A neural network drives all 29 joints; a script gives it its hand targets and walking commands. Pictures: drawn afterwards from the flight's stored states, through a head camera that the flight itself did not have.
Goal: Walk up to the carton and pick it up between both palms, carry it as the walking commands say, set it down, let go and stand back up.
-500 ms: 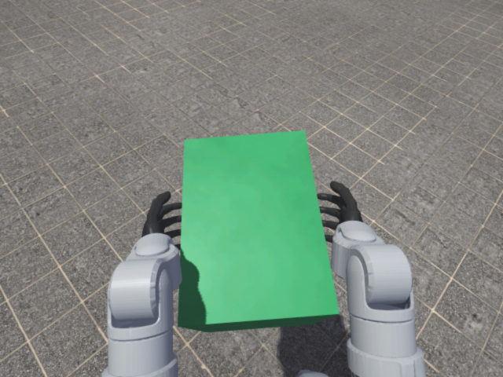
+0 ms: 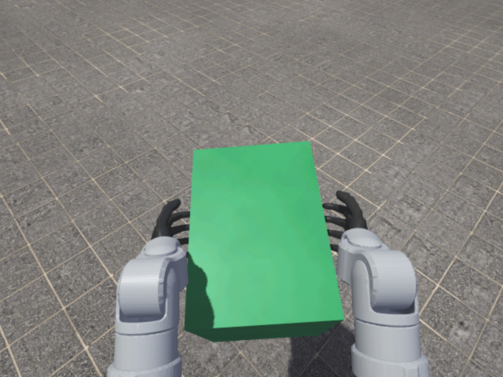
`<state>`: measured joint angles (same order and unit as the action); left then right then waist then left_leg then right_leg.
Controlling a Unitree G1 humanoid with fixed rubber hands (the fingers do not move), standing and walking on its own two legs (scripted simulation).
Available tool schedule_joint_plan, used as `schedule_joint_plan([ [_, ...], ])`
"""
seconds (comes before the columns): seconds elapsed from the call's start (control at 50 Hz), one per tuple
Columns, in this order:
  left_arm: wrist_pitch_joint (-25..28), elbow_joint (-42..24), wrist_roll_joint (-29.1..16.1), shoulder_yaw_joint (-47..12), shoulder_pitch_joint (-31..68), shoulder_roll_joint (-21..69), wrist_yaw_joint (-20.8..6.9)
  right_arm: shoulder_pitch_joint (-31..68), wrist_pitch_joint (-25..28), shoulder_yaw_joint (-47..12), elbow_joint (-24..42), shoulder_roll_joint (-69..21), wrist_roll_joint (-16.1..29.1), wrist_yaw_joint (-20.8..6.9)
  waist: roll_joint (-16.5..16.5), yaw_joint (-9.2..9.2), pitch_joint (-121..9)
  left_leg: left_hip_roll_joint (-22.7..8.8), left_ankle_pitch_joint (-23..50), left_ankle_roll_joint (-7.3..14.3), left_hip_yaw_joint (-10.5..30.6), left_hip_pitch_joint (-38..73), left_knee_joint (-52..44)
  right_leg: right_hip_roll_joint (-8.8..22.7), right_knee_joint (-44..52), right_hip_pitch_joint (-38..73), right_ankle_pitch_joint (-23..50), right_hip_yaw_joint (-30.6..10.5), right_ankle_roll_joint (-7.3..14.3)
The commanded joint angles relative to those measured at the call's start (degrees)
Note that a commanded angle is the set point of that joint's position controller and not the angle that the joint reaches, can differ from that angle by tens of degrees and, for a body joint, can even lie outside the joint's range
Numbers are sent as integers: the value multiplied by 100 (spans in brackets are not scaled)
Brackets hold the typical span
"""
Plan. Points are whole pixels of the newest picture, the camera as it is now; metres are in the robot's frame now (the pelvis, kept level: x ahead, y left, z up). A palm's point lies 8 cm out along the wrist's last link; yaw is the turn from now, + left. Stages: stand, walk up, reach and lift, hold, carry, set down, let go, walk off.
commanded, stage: carry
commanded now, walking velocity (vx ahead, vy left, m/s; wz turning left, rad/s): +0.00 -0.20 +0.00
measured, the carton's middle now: (258, 247) +0.33 -0.01 +0.02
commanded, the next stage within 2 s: none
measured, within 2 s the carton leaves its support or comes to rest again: neither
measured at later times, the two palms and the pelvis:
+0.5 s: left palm (273, 255) +0.27 -0.02 +0.09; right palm (457, 268) +0.25 -0.29 +0.08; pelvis -0.02 -0.13 +0.00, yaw -3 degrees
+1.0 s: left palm (315, 272) +0.24 -0.07 +0.11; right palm out of the picture +0.22 -0.34 +0.12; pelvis -0.05 -0.19 +0.01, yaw -3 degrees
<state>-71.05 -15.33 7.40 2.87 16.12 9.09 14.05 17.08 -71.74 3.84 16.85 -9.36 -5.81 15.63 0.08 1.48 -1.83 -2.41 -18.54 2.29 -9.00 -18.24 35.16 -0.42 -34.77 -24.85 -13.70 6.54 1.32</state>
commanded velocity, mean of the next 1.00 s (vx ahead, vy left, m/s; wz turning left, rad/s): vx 0.00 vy -0.07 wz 0.00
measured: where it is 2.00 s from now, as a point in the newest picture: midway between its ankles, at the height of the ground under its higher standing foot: outside the picture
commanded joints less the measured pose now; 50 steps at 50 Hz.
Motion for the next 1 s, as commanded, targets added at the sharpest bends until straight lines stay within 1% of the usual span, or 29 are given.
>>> schedule_joint_plan([
  [0.0, 171, -798, -1962, -2977, 2519, 6060, -1175, 2202, 200, -2935, 299, -6104, 2251, -1667, 660, -76, -1000, -2808, 50, 623, 2744, 998, -2297, 184, -2447, -1656, -1077, -961, -169],
  [0.04, 223, -864, -2056, -3124, 2630, 6140, -1163, 2360, 245, -2892, 466, -6088, 2277, -1684, 597, -141, -1231, -2006, 1700, 167, 1700, 1439, -1785, 91, -2757, -1586, -288, -893, -108],
  [0.1, 303, -1266, -2195, -3432, 2879, 6236, -1054, 2271, 344, -2701, 574, -6111, 2349, -1732, 1457, -125, -1988, -1605, 5380, -41, 864, 2704, -816, -171, -2804, -1695, -297, -487, -139],
  [0.14, 254, -1228, -2192, -3538, 2789, 6189, -1029, 1920, 358, -2483, 491, -5888, 2175, -1718, 1597, -70, -1873, -1423, 5751, -56, 757, 2602, -733, -288, -2658, -1628, -408, -344, -189],
  [0.22, 110, -846, -2059, -3389, 2464, 6134, -1010, 1938, 342, -2427, 580, -5644, 2057, -1635, 1593, -21, -1881, -1476, 5326, 144, 775, 2250, -740, -205, -2036, -1317, -646, -268, -285],
  [0.3, 23, -489, -1950, -2976, 2087, 5956, -1111, 2205, 300, -2773, 685, -5589, 2017, -1517, 1223, -103, -1860, -1857, 3620, 159, 908, 1227, -733, 346, -659, -292, -709, -496, -275],
  [0.32, 19, -457, -1959, -2876, 1892, 5901, -1149, 2114, 278, -2902, 651, -5661, 2000, -1473, 956, -180, -1990, -1874, 2686, 87, 912, 914, -578, 473, 112, 277, -511, -579, -260],
  [0.34, 25, -369, -1940, -2743, 1806, 5952, -1194, 2178, 260, -3070, 641, -5777, 1994, -1434, 438, -268, -2070, -1613, 1636, -102, 641, 288, -111, 512, 1066, 1180, -3, -555, -216],
  [0.36, 69, -389, -2030, -2661, 1930, 6068, -1274, 2340, 290, -3196, 716, -5887, 1995, -1403, -704, -252, -2091, -992, -48, -267, 310, -507, 777, 802, 1626, 1878, 437, -1076, -270],
  [0.38, 111, -393, -2014, -2511, 1888, 5961, -1321, 2295, 287, -3378, 803, -5917, 2050, -1398, -2274, -125, -2128, -229, -1680, -395, 175, -1373, 2019, 1808, 1692, 2206, 1769, -2406, -132],
  [0.4, 157, -402, -2033, -2488, 1944, 6086, -1364, 2480, 316, -3473, 805, -6042, 2105, -1416, -2145, -98, -2157, -83, -1745, -364, 615, -1376, 2755, 2045, 1869, 1807, 615, -2520, 42],
  [0.42, 136, -255, -1985, -2364, 1697, 6050, -1391, 2505, 281, -3463, 703, -5994, 2109, -1406, -1787, -64, -1834, -200, -1432, -364, 882, -1542, 2932, 1922, 2050, 1547, -721, -2274, -206],
  [0.46, 253, -650, -2091, -2384, 2064, 6128, -1437, 2894, 323, -3696, 1051, -6289, 2285, -1411, -1458, -130, -1846, -30, -817, -323, 782, -1326, 3166, 1708, 2441, 1169, -2222, -1768, -233],
  [0.54, 435, -1154, -2072, -2317, 2134, 6040, -1410, 2795, 337, -3938, 942, -6732, 2579, -1424, -1024, -103, -2404, 183, -591, -405, 703, -1262, 2693, 1366, 1902, 2517, 958, -1285, -824],
  [0.58, 459, -1223, -2107, -2337, 2014, 5979, -1395, 2754, 342, -3940, 1041, -6661, 2597, -1375, -1123, -127, -2584, 196, -603, -483, 741, -1385, 2333, 1384, 1471, 3251, 2741, -1253, -791],
  [0.62, 440, -1152, -2061, -2358, 1775, 5864, -1374, 2690, 347, -3936, 1125, -6533, 2596, -1328, -1098, -164, -2711, 325, -800, -486, 612, -1313, 1882, 1366, 1395, 3650, 3510, -1381, -749],
  [0.66, 375, -1010, -2044, -2406, 1532, 5773, -1386, 2452, 336, -3842, 1097, -6329, 2476, -1288, -1087, -179, -2722, 403, -814, -404, 541, -1050, 1481, 1379, 1541, 3532, 3377, -1431, -786],
  [0.68, 358, -1032, -2051, -2428, 1600, 5752, -1387, 2483, 340, -3799, 1062, -6345, 2455, -1270, -1162, -169, -2721, 484, -773, -366, 393, -880, 1313, 1284, 1650, 3476, 3318, -1262, -980],
  [0.72, 340, -1129, -2103, -2495, 1723, 5706, -1408, 2360, 323, -3726, 972, -6344, 2409, -1260, -1190, -160, -2729, 554, -743, -305, 239, -606, 857, 1237, 1784, 3411, 2949, -1102, -1024],
  [0.76, 311, -1076, -2084, -2432, 1580, 5701, -1416, 2512, 312, -3787, 1183, -6294, 2449, -1243, -1396, -140, -2799, 686, -745, -261, -34, -262, 231, 1144, 1870, 3391, 3042, -931, -1408],
  [0.8, 300, -1117, -2022, -2434, 1438, 5640, -1399, 2577, 315, -3838, 1342, -6275, 2524, -1233, -1765, -73, -2802, 718, -827, -260, -659, 669, -860, 876, 1928, 2877, 4033, -411, -2446],
  [0.84, 294, -1269, -2078, -2551, 1692, 5629, -1383, 2317, 293, -3659, 1217, -6283, 2501, -1242, -1427, 170, -2738, 42, 305, 139, -665, 2192, -2385, 320, 696, 1678, 4977, 36, -3457],
  [0.86, 288, -1230, -2117, -2669, 1665, 5685, -1399, 2175, 292, -3615, 1162, -6355, 2500, -1257, 417, 189, -3152, -1262, 1306, 602, 803, 2610, -2416, 129, -1428, 1365, 2648, -48, -3173],
  [0.88, 286, -1341, -2244, -2766, 1931, 5777, -1405, 2289, 300, -3529, 1123, -6442, 2446, -1280, 1517, -17, -2992, -2280, 1429, 1065, 2504, 1521, -1799, 575, -2898, 1157, -1379, -1353, -1616],
  [0.9, 234, -1143, -2239, -2793, 2092, 5786, -1407, 2158, 252, -3400, 905, -6342, 2230, -1295, 790, -129, -2365, -2136, 753, 1008, 2355, 754, -1960, 626, -2421, 888, -1311, -1542, -892],
  [0.92, 257, -772, -2139, -2788, 1861, 5863, -1372, 2432, 262, -3443, 1100, -6099, 2243, -1351, 782, -250, -1706, -1923, 484, 681, 1888, 477, -1960, 580, -1753, 308, -1596, -1473, -475],
  [0.94, 233, -627, -1886, -2631, 1842, 5816, -1300, 2854, 198, -3500, 1100, -5953, 2425, -1516, 1288, -364, -1429, -1728, -653, 429, 992, 320, -1906, 498, -1459, 25, -1725, -1274, -241],
  [0.96, 109, -693, -1847, -2692, 2015, 5659, -1296, 2665, 140, -3358, 700, -5946, 2391, -1564, 1460, -323, -1131, -1385, -844, 200, 621, 53, -1711, 483, -676, 296, -1517, -985, -62],
  [0.98, 69, -877, -1923, -2803, 2318, 5706, -1269, 2390, 98, -3160, 386, -6061, 2362, -1548, 1288, -191, -1319, -953, -608, 191, 484, 100, -1548, 137, -127, 752, -940, -441, -25],
])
